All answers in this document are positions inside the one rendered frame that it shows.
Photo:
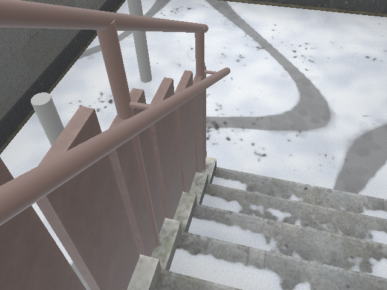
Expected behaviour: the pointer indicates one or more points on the stairs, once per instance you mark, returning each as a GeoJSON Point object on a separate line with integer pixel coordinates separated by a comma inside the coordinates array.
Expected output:
{"type": "Point", "coordinates": [254, 232]}

